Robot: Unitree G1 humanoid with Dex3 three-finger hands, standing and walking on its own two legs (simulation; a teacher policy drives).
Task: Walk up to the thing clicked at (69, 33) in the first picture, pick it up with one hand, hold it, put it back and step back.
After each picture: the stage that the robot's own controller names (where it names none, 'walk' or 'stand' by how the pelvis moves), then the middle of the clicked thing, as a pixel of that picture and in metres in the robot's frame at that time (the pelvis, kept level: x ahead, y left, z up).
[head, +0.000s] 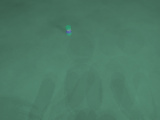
stand; (68, 30) +1.59 +0.23 -0.72
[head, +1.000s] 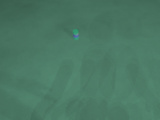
walk; (75, 34) +1.45 +0.24 -0.72
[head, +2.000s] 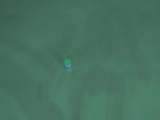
walk; (67, 65) +0.91 +0.23 -0.71
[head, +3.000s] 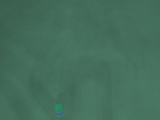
walk; (59, 110) +0.50 +0.20 -0.70
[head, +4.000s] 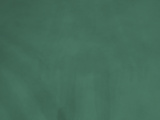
stand; out of the picture +0.39 +0.20 -0.72
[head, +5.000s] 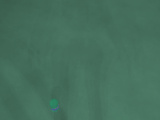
walk; (54, 105) +0.46 +0.18 -0.70
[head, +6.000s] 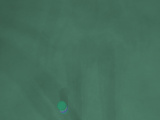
stand; (62, 107) +0.42 +0.23 -0.68
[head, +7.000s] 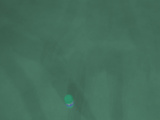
stand; (69, 101) +0.50 +0.15 -0.67
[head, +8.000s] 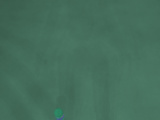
walk; (59, 114) +0.45 +0.22 -0.71
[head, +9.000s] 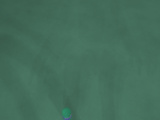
walk; (66, 114) +0.45 +0.14 -0.69
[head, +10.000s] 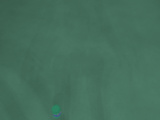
walk; (56, 111) +0.47 +0.18 -0.70
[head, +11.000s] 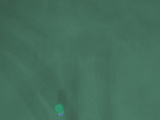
stand; (59, 110) +0.39 +0.20 -0.70
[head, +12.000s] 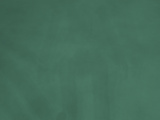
stand; out of the picture +0.37 +0.21 -0.72
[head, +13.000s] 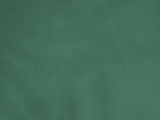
stand; out of the picture +0.35 +0.20 -0.73
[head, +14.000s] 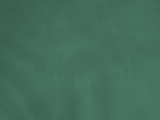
stand; out of the picture +0.34 +0.20 -0.73
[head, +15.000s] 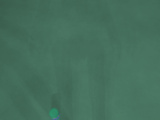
go down; (54, 114) +0.37 +0.21 -0.70
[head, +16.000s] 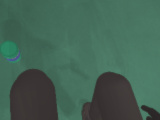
go down; (11, 52) +0.42 +0.30 -0.30
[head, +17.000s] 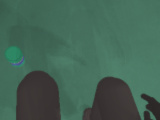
close in; (15, 57) +0.40 +0.31 -0.31
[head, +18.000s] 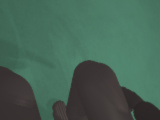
close in; out of the picture +0.36 +0.35 -0.22
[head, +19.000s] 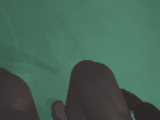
close; out of the picture +0.35 +0.35 -0.22
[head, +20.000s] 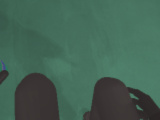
lift; out of the picture +0.31 +0.31 -0.07
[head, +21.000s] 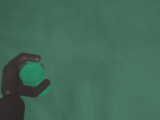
lift; (36, 80) +0.32 +0.17 +0.06
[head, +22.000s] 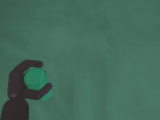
hold; (39, 84) +0.33 +0.17 +0.01
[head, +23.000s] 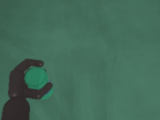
hold; (40, 84) +0.33 +0.17 +0.01
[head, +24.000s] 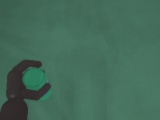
hold; (38, 84) +0.32 +0.18 +0.01
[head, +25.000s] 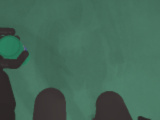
crouch; (15, 52) +0.41 +0.25 -0.07
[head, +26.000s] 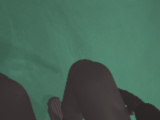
lower; out of the picture +0.37 +0.35 -0.23
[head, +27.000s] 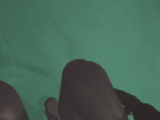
lower; out of the picture +0.38 +0.36 -0.22
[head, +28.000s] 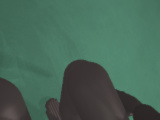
lower; out of the picture +0.37 +0.36 -0.22
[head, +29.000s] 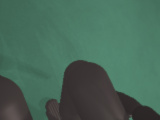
lower; out of the picture +0.37 +0.36 -0.22
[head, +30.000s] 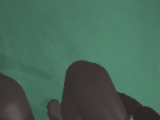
loosen; out of the picture +0.36 +0.36 -0.22
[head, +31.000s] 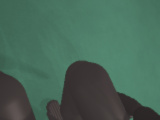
withdraw; out of the picture +0.36 +0.36 -0.22
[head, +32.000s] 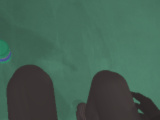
stand; (1, 52) +0.41 +0.32 -0.28
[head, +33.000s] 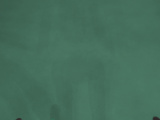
stand; out of the picture +0.37 +0.20 -0.65
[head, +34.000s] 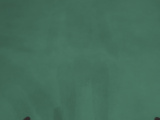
stand; out of the picture +0.39 +0.22 -0.67
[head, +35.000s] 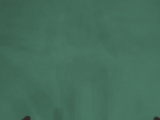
stand; out of the picture +0.38 +0.21 -0.67
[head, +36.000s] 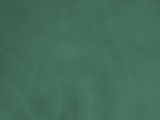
stand; out of the picture +0.40 +0.19 -0.72
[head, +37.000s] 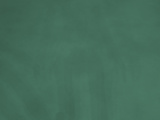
stand; out of the picture +0.36 +0.20 -0.73
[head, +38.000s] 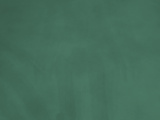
walk; out of the picture +0.36 +0.20 -0.73
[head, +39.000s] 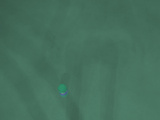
walk; (63, 90) +0.53 +0.18 -0.69
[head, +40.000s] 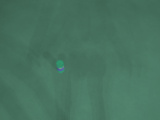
walk; (60, 66) +0.79 +0.17 -0.71
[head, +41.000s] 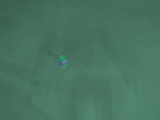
stand; (63, 61) +0.99 +0.26 -0.71
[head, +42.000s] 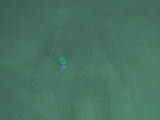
stand; (62, 62) +0.99 +0.24 -0.72
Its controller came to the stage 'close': yes
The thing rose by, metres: 0.73
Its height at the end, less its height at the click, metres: +0.00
